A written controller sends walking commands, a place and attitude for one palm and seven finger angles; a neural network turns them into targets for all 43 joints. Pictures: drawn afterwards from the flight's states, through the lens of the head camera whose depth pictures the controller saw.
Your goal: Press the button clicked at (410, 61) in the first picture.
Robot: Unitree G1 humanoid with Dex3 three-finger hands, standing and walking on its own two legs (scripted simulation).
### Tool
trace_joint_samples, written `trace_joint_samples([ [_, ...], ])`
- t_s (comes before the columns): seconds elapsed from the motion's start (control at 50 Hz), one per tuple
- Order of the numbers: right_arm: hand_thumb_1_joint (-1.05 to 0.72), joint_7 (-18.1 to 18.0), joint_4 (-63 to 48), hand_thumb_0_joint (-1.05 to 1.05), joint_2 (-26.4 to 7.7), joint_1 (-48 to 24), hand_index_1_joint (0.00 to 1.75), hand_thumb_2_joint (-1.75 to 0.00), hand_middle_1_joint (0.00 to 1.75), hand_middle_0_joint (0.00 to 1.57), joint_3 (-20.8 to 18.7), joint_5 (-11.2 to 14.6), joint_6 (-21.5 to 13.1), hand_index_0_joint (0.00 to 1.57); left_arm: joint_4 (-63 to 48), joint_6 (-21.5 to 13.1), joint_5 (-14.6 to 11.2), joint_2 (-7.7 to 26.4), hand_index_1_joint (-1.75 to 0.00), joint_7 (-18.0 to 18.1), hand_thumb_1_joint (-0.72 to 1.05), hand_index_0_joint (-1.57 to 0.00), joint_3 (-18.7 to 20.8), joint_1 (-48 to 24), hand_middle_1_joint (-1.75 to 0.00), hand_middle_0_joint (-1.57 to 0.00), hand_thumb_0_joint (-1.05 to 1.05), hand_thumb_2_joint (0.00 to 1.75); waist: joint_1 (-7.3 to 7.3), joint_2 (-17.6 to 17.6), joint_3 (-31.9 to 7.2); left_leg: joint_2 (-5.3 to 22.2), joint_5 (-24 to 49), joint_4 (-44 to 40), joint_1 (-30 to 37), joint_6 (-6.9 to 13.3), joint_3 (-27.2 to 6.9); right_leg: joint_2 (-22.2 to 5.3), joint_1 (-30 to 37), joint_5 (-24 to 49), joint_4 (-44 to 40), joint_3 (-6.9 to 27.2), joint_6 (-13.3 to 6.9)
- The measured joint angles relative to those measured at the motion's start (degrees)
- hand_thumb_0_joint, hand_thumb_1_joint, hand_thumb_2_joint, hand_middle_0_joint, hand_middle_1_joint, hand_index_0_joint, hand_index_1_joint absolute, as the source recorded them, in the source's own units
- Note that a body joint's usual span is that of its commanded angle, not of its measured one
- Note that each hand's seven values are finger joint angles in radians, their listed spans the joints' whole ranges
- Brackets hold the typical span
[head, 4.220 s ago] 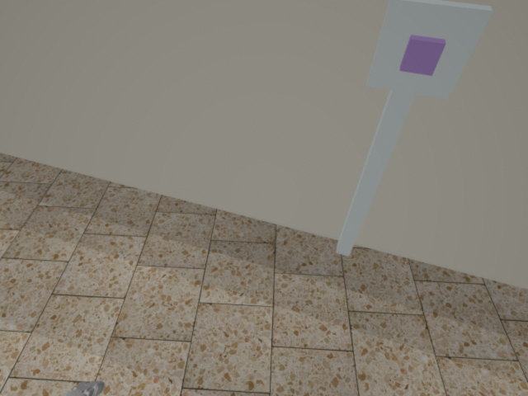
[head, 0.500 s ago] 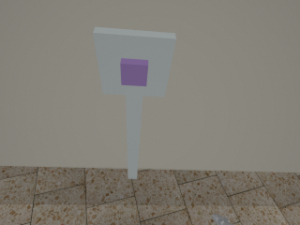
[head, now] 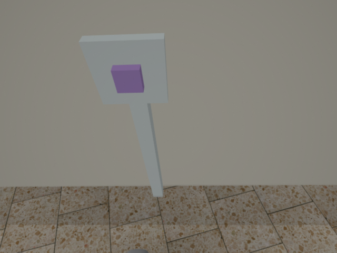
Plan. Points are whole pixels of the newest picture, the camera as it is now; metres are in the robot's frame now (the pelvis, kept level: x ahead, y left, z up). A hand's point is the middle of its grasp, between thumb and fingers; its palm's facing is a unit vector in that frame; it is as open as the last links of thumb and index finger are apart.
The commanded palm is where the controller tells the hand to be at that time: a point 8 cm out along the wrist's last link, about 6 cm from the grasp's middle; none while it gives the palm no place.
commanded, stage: come to a stop and stand still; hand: left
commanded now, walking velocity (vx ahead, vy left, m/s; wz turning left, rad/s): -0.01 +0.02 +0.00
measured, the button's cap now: (128, 78) +0.50 +0.15 +0.15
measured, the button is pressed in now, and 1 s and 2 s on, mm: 0 0 0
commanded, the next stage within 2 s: look again from close up in 0.54 s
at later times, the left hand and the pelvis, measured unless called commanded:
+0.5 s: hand out of the picture +0.01 +0.22 -0.17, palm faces +0.01 -0.98 -0.21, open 7.3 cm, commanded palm none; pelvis -0.01 +0.05 +0.00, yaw -1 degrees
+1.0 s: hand out of the picture +0.00 +0.23 -0.18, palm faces +0.00 -0.98 -0.22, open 7.4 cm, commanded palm none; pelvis -0.01 +0.06 +0.00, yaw -1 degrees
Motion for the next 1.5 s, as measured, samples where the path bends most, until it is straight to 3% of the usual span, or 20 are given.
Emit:
trace_joint_samples([
  [0.08,-0.91,-0.34,0.41,0.01,0.47,0.86,0.3,-0.9,0.3,0.19,0.69,0.48,-0.63,0.19,0.09,-0.23,0.13,0.68,-0.3,-0.31,0.9,-0.2,0.07,-0.72,-0.3,-0.2,0.01,0.9,0.55,-1.46,-0.05,0.41,-1.48,-11.8,5.29,0.22,0.53,-0.54,-0.32,1.04,-1.0,-0.31,0.74],
  [0.14,-0.91,-0.64,0.0,0.01,1.07,1.22,0.3,-0.9,0.3,0.19,1.36,0.7,-2.09,0.19,0.8,0.41,-0.35,1.33,-0.3,-0.33,0.9,-0.21,0.29,-0.91,-0.3,-0.2,0.01,0.9,0.32,-1.59,-0.49,1.03,4.31,-24.33,10.81,0.89,1.3,-0.13,-1.78,0.46,1.05,-0.61,1.84],
  [0.26,-0.91,-1.61,1.02,0.01,5.73,1.21,0.3,-0.9,0.3,0.19,3.34,0.09,-3.43,0.19,3.49,2.24,-0.76,3.08,-0.3,-0.33,0.91,-0.2,0.66,-1.94,-0.3,-0.2,0.01,0.9,-0.44,-3.96,-1.2,0.14,5.18,-26.95,12.14,3.21,2.51,1.36,-4.93,-9.31,12.85,1.06,0.12],
  [0.32,-0.94,-2.49,2.28,0.01,6.25,0.98,0.3,-0.9,0.3,0.2,3.52,0.06,-3.56,0.2,4.15,1.53,-0.91,2.49,-0.3,-0.57,0.91,-0.2,0.07,-2.0,-0.3,-0.2,0.01,0.9,-0.55,-3.48,-1.34,-0.53,6.29,-29.13,13.15,3.65,3.13,2.02,-2.89,-8.93,11.19,0.34,0.04],
  [0.38,-0.95,-2.41,3.34,0.01,6.16,1.07,0.3,-0.9,0.3,0.2,3.7,0.53,-4.22,0.2,4.74,0.2,-1.03,1.77,-0.3,-0.46,0.91,-0.2,-0.67,-1.8,-0.3,-0.2,0.01,0.9,-0.45,-3.56,-1.36,-1.73,5.7,-28.31,12.81,3.73,4.08,2.04,1.98,-2.43,0.67,0.29,-0.1],
  [0.46,-0.95,-2.49,5.03,0.01,5.16,0.66,0.3,-0.9,0.3,0.2,3.55,0.88,-4.38,0.2,6.69,-0.78,-1.17,-0.43,-0.3,-0.05,0.91,-0.2,-1.74,-1.73,-0.3,-0.2,0.01,0.9,-1.36,-0.59,-0.98,-0.72,5.95,-29.2,14.03,3.87,3.94,3.17,3.89,-2.08,-1.96,0.02,-0.25],
  [0.64,-0.93,-2.35,7.94,0.01,6.51,2.5,0.3,-0.9,0.3,0.2,4.65,0.9,-4.95,0.2,8.37,-0.69,-1.5,-0.41,-0.3,0.25,0.92,-0.2,-2.09,-1.55,-0.3,-0.2,0.01,0.9,-1.57,-1.27,-0.94,-0.38,7.04,-31.98,16.07,3.54,4.01,3.7,6.14,-0.4,-5.37,0.01,-0.28],
  [0.78,-0.92,-1.35,3.47,0.01,5.86,4.44,0.3,-0.9,0.3,0.19,5.23,0.35,-5.37,0.19,6.53,-2.06,-1.27,-0.59,-0.3,0.39,0.92,-0.2,-3.36,-0.81,-0.3,-0.2,0.01,0.9,-2.15,0.01,0.1,-0.14,3.98,-24.85,11.08,4.16,3.39,3.5,2.34,-2.51,-0.27,-0.53,-0.16],
  [1.02,-0.93,-1.92,3.85,0.02,5.15,4.15,0.3,-0.9,0.3,0.2,5.61,0.4,-5.52,0.2,6.5,-1.46,-1.38,-0.45,-0.3,0.11,0.91,-0.2,-3.26,-0.49,-0.3,-0.2,0.01,0.9,-1.56,0.46,-0.7,-1.11,4.17,-26.43,13.47,4.43,3.93,2.59,3.56,-3.41,0.42,0.06,0.26],
  [1.28,-0.92,-2.17,5.51,0.01,5.29,2.62,0.3,-0.9,0.3,0.19,5.59,0.46,-5.75,0.19,7.16,-1.48,-1.32,-0.54,-0.3,-0.07,0.91,-0.2,-3.0,-0.81,-0.3,-0.2,0.01,0.9,-1.37,-0.58,-0.3,-0.5,5.15,-28.75,14.61,3.49,3.68,3.33,4.42,-2.94,-1.24,-0.24,-0.54],
  [1.5,-0.91,-2.53,5.55,0.01,6.91,3.99,0.3,-0.9,0.3,0.2,4.43,-0.11,-4.86,0.2,6.28,-0.25,-0.54,-0.37,-0.3,-0.86,0.91,-0.2,-1.69,0.84,-0.3,-0.2,0.01,0.9,-1.91,-1.29,-0.82,0.57,2.64,-24.97,12.37,1.89,1.19,4.1,3.04,-6.57,2.62,-2.69,-2.22],
])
